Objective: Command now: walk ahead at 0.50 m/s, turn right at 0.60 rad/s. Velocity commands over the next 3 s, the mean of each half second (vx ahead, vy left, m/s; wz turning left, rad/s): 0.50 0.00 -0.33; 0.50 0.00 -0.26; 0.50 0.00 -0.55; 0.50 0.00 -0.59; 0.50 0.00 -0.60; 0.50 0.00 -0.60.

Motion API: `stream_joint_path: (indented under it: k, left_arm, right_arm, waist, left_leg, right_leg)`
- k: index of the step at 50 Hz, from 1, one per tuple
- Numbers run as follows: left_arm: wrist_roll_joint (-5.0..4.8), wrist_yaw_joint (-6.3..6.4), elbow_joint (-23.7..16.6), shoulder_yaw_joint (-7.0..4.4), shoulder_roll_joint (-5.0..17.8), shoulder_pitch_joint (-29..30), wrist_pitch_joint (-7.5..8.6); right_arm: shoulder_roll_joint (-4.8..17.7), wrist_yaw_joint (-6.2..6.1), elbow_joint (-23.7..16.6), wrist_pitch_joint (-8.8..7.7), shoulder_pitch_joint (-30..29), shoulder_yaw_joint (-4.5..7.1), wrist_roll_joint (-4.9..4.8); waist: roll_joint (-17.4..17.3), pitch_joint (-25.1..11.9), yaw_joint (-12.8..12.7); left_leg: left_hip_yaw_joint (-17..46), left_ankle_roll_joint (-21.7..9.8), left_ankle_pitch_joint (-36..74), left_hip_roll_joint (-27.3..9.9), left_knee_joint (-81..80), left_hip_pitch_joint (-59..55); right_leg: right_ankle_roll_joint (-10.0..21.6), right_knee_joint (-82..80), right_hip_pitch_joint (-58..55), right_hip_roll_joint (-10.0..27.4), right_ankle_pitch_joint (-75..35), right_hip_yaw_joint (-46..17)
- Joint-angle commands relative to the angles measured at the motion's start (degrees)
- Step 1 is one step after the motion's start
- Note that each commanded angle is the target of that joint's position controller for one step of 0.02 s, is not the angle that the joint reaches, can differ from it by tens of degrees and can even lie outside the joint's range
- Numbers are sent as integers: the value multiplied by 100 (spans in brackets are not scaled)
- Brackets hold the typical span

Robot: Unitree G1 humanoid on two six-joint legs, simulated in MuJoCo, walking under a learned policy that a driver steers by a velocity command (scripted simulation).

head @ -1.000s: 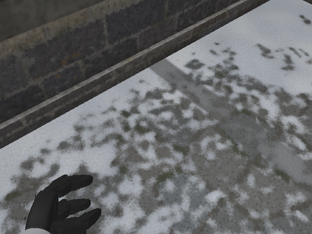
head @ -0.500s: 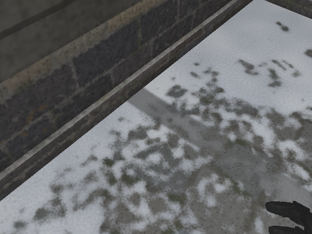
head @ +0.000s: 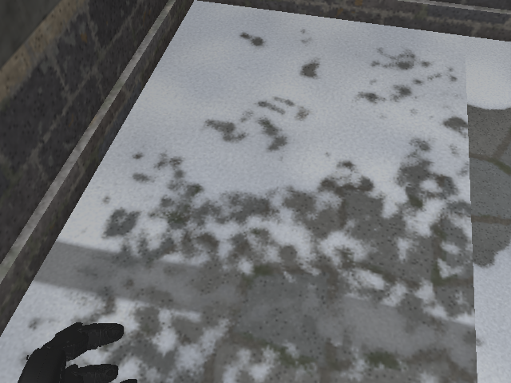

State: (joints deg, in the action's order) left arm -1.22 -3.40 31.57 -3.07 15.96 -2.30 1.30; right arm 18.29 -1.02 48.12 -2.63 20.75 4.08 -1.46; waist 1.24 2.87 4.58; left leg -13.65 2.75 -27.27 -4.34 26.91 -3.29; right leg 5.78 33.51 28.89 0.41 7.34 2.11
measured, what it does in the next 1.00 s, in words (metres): walks ahead, turning right: left foot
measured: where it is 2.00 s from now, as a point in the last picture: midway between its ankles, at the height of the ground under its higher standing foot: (344, 197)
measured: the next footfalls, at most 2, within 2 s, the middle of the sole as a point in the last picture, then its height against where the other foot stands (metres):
left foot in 0.50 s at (216, 380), level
right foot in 1.08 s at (324, 285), level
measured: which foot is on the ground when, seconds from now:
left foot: down 0.00-0.00, up 0.02-0.48, down 0.50-1.00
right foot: down 0.00-0.52, up 0.54-1.00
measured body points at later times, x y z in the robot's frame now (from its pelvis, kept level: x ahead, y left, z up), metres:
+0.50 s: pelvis +0.27 +0.01 +0.01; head +0.30 +0.00 +0.46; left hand +0.34 +0.29 -0.10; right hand +0.47 -0.26 -0.06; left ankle +0.42 +0.10 -0.72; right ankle +0.12 -0.09 -0.72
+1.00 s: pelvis +0.52 -0.03 +0.02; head +0.55 -0.05 +0.47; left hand +0.79 +0.13 -0.07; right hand +0.46 -0.32 -0.11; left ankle +0.42 +0.10 -0.72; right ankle +0.64 -0.21 -0.69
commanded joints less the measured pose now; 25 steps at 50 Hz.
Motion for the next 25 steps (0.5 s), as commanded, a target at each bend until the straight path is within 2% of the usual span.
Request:
stream_joint_path:
  k: [1,2,3,4,5,6,7,10,12,15,18,20,23,24,25]
  left_arm:
    - [-67,209,97,-643,1895,-2016,4]
    - [-26,184,-64,-547,1610,-2271,100]
    - [27,162,33,-445,1274,-2089,179]
    - [-1,167,44,-387,1102,-1784,213]
    - [10,177,-1,-313,904,-1372,217]
    - [76,187,-52,-240,742,-1113,229]
    - [110,200,-41,-207,688,-1002,239]
    - [102,265,206,-209,786,-1147,311]
    - [96,322,353,-213,847,-1294,310]
    - [60,344,542,-199,879,-1540,301]
    - [17,325,739,-207,970,-1839,299]
    - [1,326,848,-211,978,-1968,267]
    - [8,350,953,-239,1032,-1969,188]
    - [4,356,948,-238,1044,-1858,162]
    - [37,358,933,-194,936,-1828,149]
  right_arm:
    - [144,-6,-837,-188,135,-76,307]
    - [498,90,-982,-408,-293,-66,142]
    - [802,144,-1151,-503,-878,23,-78]
    - [717,136,-1174,-552,-972,-23,-51]
    - [689,102,-1067,-542,-929,-14,73]
    - [734,104,-1006,-480,-819,19,143]
    - [706,122,-958,-409,-712,24,162]
    - [421,121,-935,-277,-799,-52,211]
    - [287,124,-1035,-256,-1208,-108,216]
    - [176,180,-1141,-273,-1796,-161,162]
    - [211,258,-1286,-309,-2262,-164,87]
    - [280,315,-1387,-339,-2420,-142,84]
    - [392,357,-1396,-369,-2165,-86,100]
    - [465,340,-1313,-380,-1790,-34,118]
    - [649,303,-1135,-388,-1109,67,149]
  waist:
    - [1375,-1640,-742]
    - [1016,-2664,-1115]
    - [591,-1854,-1192]
    - [274,-1290,-956]
    - [-33,-954,-683]
    - [58,-788,-476]
    - [125,-728,-355]
    - [119,-545,-335]
    - [162,-371,-476]
    - [241,-225,-744]
    - [255,-34,-947]
    - [282,41,-982]
    - [441,-34,-806]
    - [449,-223,-567]
    - [335,-720,-248]
  left_leg:
    - [450,-183,-144,242,4483,4104]
    - [1795,-175,-696,561,5365,4792]
    - [1905,-236,-112,264,5315,5270]
    - [1861,-289,378,25,4801,5083]
    - [1815,-247,657,-178,4345,4692]
    - [1813,-203,846,-303,4063,4267]
    - [1777,-153,950,-333,3906,4001]
    - [1590,52,1390,-298,3272,3826]
    - [1559,104,2122,-269,2564,3905]
    - [1520,59,3153,-89,1406,3663]
    - [1534,-45,3342,42,800,3602]
    - [1568,-188,3037,93,512,3748]
    - [1481,-444,2352,219,223,3397]
    - [1321,-568,2297,367,27,2824]
    - [1281,-746,2509,375,-9,1784]
  right_leg:
    - [1389,-508,-5075,1404,292,-3259]
    - [1941,-1456,-5462,1959,1145,-5121]
    - [1604,-1575,-4979,1744,864,-4261]
    - [1376,-1578,-4127,1482,422,-3504]
    - [1180,-1609,-3310,1264,-155,-2924]
    - [1116,-1724,-2709,1114,-754,-2555]
    - [1104,-1861,-2347,1041,-1012,-2393]
    - [1117,-2087,-1738,913,-1645,-1838]
    - [990,-2160,-1646,772,-1606,-1531]
    - [753,-2151,-1654,628,-1010,-1283]
    - [730,-2089,-1927,835,-552,-1469]
    - [694,-1875,-2365,1027,-649,-1649]
    - [532,-1487,-2823,1199,-1336,-1809]
    - [429,-1080,-2822,1065,-2103,-1692]
    - [282,-231,-2642,749,-2743,-1435]
Over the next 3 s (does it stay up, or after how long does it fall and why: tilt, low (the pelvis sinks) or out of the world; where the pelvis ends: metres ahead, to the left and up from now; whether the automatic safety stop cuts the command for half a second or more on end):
stays up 1.19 -0.80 0.01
